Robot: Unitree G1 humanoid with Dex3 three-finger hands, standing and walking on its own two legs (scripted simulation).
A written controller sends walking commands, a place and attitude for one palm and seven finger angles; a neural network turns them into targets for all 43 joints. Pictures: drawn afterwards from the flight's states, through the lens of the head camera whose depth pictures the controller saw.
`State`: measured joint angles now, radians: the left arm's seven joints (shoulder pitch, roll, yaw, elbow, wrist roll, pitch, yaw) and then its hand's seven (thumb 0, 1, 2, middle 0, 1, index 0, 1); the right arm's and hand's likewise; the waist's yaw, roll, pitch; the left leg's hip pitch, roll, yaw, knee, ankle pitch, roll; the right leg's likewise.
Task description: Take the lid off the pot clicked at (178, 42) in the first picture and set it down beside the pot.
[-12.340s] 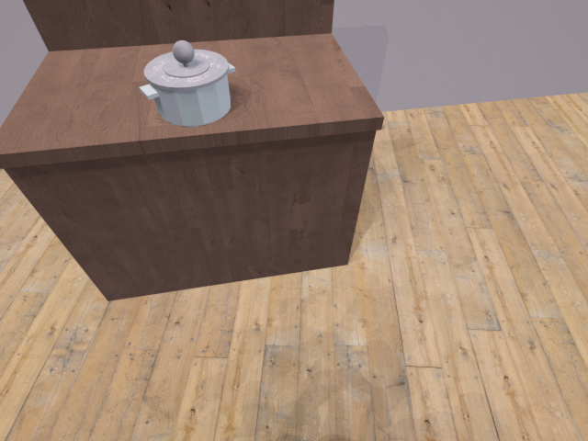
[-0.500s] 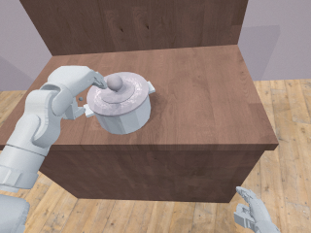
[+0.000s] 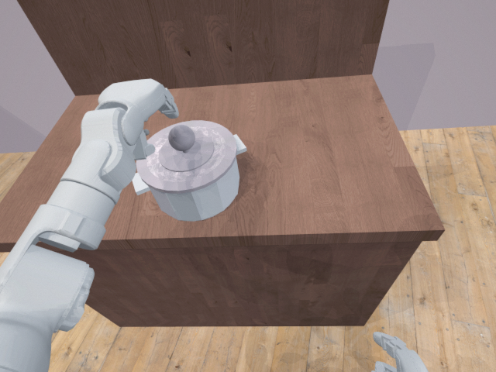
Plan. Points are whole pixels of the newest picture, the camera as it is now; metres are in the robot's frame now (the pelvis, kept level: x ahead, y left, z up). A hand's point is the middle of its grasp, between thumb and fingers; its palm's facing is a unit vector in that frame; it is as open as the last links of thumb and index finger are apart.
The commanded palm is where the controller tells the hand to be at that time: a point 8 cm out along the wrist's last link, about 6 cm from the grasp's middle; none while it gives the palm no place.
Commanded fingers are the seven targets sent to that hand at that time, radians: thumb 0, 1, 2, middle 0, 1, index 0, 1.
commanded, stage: move the open hand above the knob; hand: left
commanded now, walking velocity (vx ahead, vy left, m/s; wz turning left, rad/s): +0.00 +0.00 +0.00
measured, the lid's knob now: (181, 138) +0.51 +0.15 +0.11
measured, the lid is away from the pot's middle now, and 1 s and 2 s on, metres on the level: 0.00 0.00 0.00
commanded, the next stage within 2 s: lower the open fingers around the knob in 1.78 s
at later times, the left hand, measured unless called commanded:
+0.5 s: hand (172, 94) +0.50 +0.13 +0.21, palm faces -0.17 -0.07 -0.98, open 10.2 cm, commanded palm +0.47 +0.15 +0.25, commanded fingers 0.00 -0.36 1.55 -0.84 -0.08 -0.84 -0.08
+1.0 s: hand (165, 118) +0.47 +0.15 +0.18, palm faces -0.25 -0.02 -0.97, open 10.2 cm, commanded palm +0.46 +0.16 +0.25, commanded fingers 0.00 -0.36 1.55 -0.84 -0.08 -0.84 -0.08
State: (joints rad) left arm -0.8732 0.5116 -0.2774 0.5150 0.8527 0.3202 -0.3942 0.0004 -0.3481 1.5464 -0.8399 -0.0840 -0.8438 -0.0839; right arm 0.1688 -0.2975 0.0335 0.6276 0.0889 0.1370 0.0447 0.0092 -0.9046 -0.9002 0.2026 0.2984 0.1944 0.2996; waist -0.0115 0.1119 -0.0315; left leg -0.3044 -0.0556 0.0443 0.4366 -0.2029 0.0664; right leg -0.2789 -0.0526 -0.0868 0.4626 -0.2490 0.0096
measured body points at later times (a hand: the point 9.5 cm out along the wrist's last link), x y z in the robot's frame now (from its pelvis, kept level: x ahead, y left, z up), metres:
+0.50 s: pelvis +0.01 +0.00 +0.00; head +0.04 -0.04 +0.45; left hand +0.50 +0.13 +0.26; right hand +0.11 -0.26 -0.13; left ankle +0.01 +0.08 -0.74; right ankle -0.01 -0.12 -0.74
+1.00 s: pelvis +0.01 +0.00 +0.00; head +0.04 -0.04 +0.45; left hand +0.48 +0.15 +0.24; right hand +0.15 -0.26 -0.12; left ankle +0.01 +0.08 -0.74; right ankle -0.01 -0.12 -0.74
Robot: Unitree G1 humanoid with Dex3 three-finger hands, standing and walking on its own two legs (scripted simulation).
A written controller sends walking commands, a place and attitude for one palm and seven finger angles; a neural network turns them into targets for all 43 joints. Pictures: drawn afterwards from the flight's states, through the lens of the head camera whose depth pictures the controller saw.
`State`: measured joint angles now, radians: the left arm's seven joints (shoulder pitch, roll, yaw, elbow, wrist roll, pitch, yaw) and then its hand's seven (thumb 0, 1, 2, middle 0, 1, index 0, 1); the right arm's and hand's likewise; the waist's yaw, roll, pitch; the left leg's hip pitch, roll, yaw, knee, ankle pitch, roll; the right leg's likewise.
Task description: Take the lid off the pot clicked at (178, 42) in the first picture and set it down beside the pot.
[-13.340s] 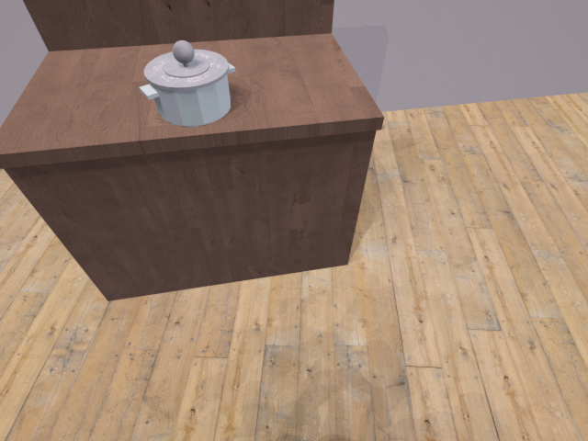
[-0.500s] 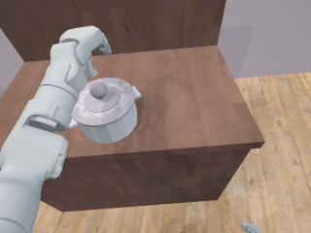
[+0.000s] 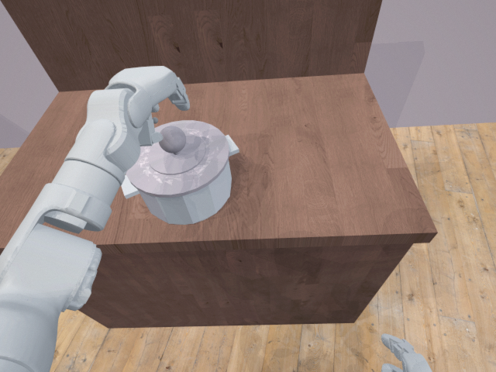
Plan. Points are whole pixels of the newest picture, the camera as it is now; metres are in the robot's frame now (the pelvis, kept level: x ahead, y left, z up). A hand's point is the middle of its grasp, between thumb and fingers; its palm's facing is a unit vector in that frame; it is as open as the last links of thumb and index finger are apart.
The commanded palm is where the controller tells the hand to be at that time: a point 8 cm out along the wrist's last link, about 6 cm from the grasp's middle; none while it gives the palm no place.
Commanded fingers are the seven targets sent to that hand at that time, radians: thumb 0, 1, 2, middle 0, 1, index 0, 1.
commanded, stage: move the open hand above the knob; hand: left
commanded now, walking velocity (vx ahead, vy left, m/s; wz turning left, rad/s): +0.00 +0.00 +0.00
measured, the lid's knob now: (172, 139) +0.50 +0.15 +0.10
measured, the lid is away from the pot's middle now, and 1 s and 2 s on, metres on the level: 0.00 0.00 0.00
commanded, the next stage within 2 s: lower the open fingers around the knob in 0.78 s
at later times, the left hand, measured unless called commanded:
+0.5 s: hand (164, 108) +0.48 +0.14 +0.19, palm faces -0.21 -0.04 -0.98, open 10.2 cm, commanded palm +0.45 +0.14 +0.25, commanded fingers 0.00 -0.36 1.55 -0.84 -0.08 -0.84 -0.08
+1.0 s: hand (158, 113) +0.47 +0.14 +0.19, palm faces -0.25 -0.07 -0.97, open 10.2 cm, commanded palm +0.45 +0.15 +0.24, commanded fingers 0.00 -0.36 1.55 -0.84 -0.08 -0.84 -0.08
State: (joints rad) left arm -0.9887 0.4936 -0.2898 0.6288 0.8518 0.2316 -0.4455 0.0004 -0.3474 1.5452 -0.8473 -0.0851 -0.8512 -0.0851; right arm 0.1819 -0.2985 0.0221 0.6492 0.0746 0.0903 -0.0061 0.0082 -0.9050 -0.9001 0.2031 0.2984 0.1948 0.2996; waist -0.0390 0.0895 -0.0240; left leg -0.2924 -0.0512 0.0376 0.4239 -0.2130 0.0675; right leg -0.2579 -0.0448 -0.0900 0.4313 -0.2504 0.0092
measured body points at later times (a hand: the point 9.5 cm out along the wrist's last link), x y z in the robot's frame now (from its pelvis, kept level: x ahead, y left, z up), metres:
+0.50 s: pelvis +0.00 +0.01 +0.00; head +0.03 -0.03 +0.45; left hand +0.48 +0.14 +0.24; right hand +0.09 -0.24 -0.14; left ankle +0.00 +0.08 -0.74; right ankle -0.02 -0.12 -0.74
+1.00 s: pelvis +0.00 -0.01 +0.00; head +0.03 -0.04 +0.45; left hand +0.47 +0.14 +0.24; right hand +0.13 -0.26 -0.12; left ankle +0.00 +0.08 -0.74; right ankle -0.02 -0.12 -0.74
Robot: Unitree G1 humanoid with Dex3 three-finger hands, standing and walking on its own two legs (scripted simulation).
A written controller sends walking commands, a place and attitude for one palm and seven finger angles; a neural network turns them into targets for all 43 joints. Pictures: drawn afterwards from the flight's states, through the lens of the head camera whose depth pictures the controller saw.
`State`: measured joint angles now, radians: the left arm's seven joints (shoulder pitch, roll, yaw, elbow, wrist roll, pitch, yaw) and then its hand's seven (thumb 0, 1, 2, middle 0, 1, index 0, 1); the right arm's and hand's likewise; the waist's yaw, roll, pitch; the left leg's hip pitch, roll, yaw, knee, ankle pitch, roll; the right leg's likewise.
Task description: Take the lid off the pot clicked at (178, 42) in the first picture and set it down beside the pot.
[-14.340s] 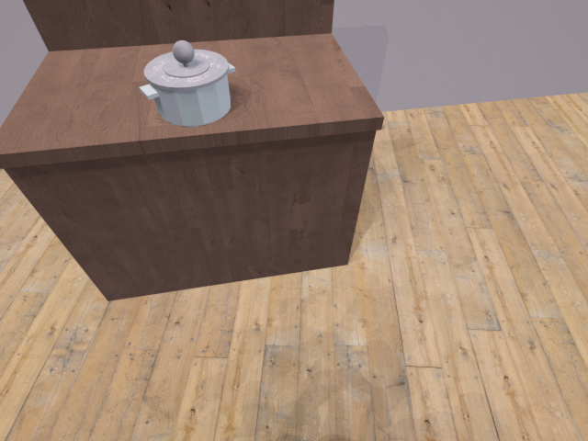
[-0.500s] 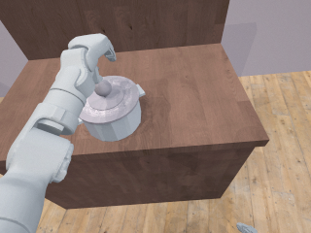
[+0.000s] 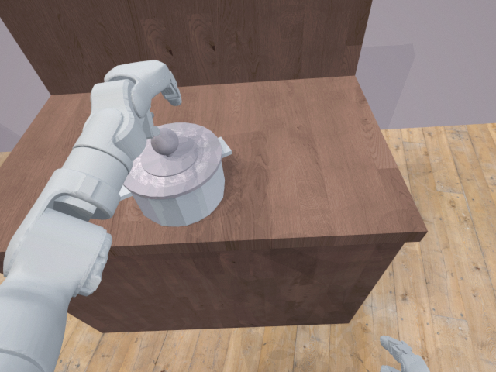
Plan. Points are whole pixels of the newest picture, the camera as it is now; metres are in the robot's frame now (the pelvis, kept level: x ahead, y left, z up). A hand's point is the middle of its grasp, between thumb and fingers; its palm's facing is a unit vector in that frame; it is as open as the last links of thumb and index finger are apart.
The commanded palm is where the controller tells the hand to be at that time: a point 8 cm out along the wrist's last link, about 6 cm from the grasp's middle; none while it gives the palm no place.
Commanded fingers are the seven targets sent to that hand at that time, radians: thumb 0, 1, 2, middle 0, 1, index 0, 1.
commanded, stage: lower the open fingers around the knob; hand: left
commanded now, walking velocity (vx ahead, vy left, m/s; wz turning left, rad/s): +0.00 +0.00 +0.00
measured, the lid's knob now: (164, 141) +0.50 +0.16 +0.10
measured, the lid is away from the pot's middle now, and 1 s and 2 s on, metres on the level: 0.00 0.00 0.00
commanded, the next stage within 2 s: close the fingers and squeeze the knob in 1.28 s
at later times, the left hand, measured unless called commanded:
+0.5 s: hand (151, 140) +0.45 +0.16 +0.15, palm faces -0.30 -0.07 -0.95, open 10.2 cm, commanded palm +0.44 +0.16 +0.21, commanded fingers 0.00 -0.36 1.55 -0.84 -0.08 -0.84 -0.08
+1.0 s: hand (166, 144) +0.47 +0.15 +0.12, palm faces -0.34 -0.07 -0.94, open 10.2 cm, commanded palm +0.46 +0.15 +0.19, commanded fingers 0.00 -0.36 1.55 -0.84 -0.08 -0.84 -0.08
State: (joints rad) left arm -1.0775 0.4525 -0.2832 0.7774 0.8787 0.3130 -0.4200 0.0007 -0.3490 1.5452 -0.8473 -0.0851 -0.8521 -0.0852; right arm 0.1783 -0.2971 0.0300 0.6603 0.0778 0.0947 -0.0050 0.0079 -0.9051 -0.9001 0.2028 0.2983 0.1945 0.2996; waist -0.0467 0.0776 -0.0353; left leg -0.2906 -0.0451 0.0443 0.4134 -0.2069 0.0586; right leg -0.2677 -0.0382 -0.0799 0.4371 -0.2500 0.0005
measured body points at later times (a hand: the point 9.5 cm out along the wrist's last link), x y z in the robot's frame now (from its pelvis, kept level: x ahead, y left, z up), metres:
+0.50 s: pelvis +0.00 +0.01 +0.00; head +0.02 -0.02 +0.45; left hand +0.46 +0.16 +0.20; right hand +0.12 -0.24 -0.13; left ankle +0.00 +0.08 -0.74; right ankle -0.02 -0.12 -0.74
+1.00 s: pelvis +0.00 +0.02 +0.00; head +0.04 -0.01 +0.45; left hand +0.48 +0.15 +0.18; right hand +0.07 -0.24 -0.14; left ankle +0.00 +0.08 -0.74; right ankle -0.02 -0.12 -0.74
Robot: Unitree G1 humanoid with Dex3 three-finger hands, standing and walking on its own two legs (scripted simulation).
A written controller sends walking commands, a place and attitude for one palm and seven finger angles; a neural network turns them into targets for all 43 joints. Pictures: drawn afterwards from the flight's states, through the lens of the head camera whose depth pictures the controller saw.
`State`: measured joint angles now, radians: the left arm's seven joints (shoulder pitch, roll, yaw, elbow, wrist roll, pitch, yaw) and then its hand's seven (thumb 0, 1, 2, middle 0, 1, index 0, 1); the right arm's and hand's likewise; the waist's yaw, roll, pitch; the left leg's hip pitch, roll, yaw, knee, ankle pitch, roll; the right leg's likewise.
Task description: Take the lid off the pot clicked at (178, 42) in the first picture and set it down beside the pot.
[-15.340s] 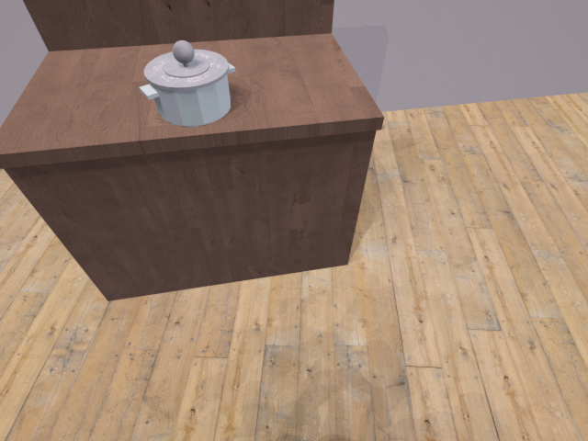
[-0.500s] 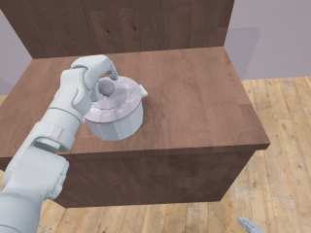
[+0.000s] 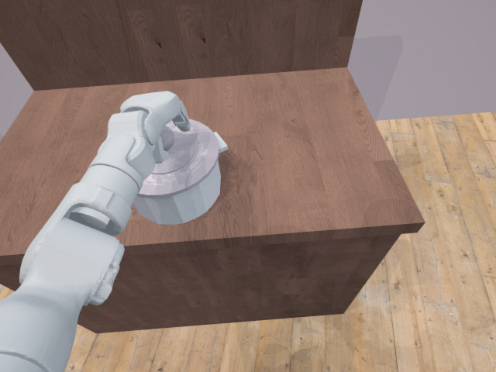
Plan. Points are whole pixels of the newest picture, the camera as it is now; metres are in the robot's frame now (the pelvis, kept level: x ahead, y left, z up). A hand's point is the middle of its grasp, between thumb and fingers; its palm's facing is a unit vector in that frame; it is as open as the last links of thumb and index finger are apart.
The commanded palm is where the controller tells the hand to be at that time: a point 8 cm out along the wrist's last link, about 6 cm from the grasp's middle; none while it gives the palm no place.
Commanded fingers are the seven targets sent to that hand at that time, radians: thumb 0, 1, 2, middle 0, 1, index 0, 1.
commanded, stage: lower the open fingers around the knob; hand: left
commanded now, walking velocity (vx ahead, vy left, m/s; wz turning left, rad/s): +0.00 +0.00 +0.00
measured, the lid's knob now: (160, 138) +0.50 +0.15 +0.11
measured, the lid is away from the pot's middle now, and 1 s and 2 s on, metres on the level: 0.00 0.00 0.00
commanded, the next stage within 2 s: close the fingers and squeeze the knob in 0.28 s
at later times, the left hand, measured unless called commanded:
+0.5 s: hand (157, 142) +0.47 +0.15 +0.12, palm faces -0.35 -0.08 -0.93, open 10.2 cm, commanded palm +0.46 +0.15 +0.19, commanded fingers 0.00 -0.11 1.10 -0.58 -0.64 -0.58 -0.64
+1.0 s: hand (159, 138) +0.47 +0.14 +0.13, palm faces -0.30 -0.05 -0.95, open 8.5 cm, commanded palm +0.45 +0.15 +0.19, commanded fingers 0.00 0.18 0.97 -0.65 -0.96 -0.65 -0.96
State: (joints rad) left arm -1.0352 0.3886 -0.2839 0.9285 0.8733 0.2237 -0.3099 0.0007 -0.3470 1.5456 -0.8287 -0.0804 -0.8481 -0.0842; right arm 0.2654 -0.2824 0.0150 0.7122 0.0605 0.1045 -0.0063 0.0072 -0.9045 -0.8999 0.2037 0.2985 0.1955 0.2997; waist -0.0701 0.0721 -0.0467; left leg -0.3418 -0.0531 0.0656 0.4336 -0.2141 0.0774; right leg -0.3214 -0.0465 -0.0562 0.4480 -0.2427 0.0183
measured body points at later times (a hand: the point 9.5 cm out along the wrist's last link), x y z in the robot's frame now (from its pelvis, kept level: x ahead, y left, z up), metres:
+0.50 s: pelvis +0.01 -0.01 +0.00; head +0.05 -0.04 +0.45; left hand +0.48 +0.15 +0.17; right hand +0.13 -0.27 -0.13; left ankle +0.00 +0.07 -0.74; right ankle -0.02 -0.13 -0.74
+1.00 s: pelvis +0.01 -0.01 +0.00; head +0.04 -0.04 +0.45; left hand +0.48 +0.14 +0.18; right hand +0.10 -0.26 -0.14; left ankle +0.00 +0.07 -0.74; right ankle -0.02 -0.13 -0.74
